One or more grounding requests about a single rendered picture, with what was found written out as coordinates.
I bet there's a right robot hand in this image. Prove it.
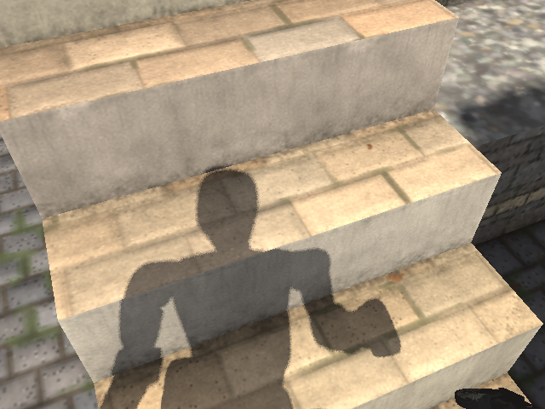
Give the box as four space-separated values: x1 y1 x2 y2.
455 388 543 409

